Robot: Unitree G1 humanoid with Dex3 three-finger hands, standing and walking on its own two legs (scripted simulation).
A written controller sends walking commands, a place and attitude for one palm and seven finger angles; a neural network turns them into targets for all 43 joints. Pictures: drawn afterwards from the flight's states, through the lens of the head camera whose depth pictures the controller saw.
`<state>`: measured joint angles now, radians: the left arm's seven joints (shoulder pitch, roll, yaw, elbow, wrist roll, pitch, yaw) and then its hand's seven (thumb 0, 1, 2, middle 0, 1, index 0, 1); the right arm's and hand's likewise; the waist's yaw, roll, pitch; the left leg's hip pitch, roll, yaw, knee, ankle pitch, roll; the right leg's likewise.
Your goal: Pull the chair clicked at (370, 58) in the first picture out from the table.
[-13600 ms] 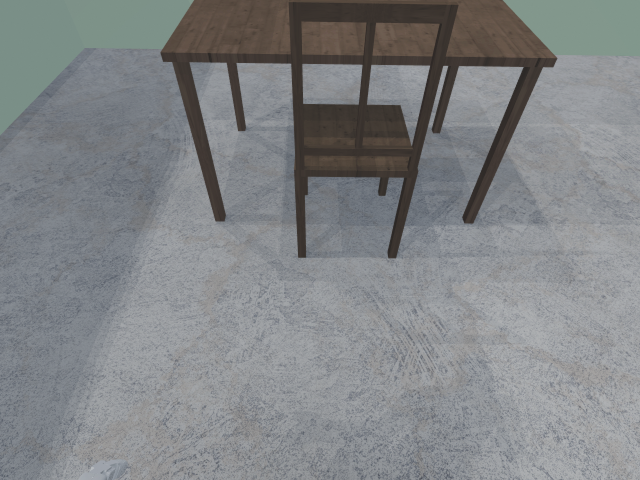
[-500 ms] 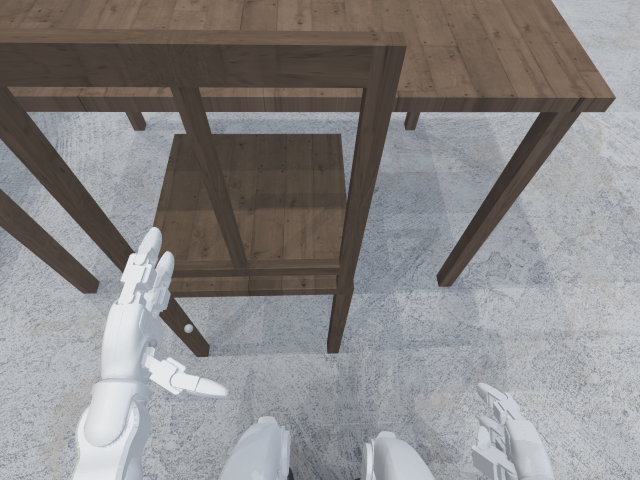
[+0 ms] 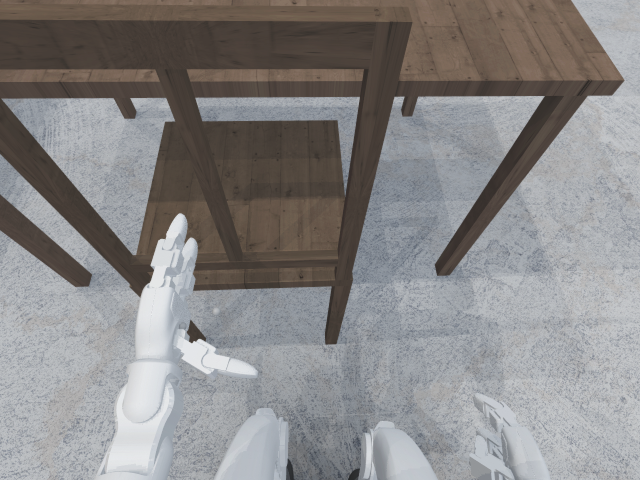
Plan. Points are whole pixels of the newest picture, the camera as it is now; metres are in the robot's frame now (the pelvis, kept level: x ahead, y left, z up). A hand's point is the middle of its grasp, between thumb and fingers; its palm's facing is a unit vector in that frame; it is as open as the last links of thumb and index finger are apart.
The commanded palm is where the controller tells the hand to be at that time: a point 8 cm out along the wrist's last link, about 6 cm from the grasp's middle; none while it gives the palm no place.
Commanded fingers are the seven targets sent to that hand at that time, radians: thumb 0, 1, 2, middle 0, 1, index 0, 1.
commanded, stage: aim the fingers beside a spindle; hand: left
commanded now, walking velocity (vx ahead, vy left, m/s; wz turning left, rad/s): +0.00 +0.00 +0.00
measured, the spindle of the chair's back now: (213, 191) +0.45 +0.16 +0.06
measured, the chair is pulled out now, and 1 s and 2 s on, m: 0.00 0.00 0.00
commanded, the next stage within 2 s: push the fingers through the gap in 0.66 s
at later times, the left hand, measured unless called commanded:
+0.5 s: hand (222, 312) +0.31 +0.13 +0.01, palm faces +0.06 -1.00 -0.02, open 17.0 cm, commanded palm +0.28 +0.19 +0.02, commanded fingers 0.00 -0.50 0.30 -0.06 -0.08 -0.06 -0.08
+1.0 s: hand (223, 300) +0.32 +0.13 +0.02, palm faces +0.05 -1.00 -0.03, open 17.0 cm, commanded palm +0.30 +0.18 +0.02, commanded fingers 0.00 -0.50 0.30 -0.06 -0.08 -0.06 -0.08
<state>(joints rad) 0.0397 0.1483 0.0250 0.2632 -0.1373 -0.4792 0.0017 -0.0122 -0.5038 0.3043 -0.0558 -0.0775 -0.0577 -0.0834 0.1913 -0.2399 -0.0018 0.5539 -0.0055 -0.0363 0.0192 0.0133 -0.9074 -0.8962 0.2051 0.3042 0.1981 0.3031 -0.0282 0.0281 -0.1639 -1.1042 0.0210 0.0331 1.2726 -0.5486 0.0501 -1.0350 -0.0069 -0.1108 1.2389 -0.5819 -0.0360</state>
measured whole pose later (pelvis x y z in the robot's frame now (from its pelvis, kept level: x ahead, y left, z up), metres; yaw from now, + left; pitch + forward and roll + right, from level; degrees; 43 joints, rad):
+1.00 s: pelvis +0.00 -0.01 -0.01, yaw +0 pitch +22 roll -2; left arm -0.04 0.16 0.04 0.32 -0.14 -0.50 0.01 -0.01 -0.51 0.30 -0.06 -0.08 -0.06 -0.08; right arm 0.18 -0.24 0.00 0.56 0.00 -0.03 0.02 0.01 -0.91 -0.90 0.20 0.30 0.20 0.30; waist -0.03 0.03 -0.16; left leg -1.14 0.02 0.02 1.30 -0.55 0.04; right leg -1.07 0.00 -0.12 1.27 -0.59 -0.05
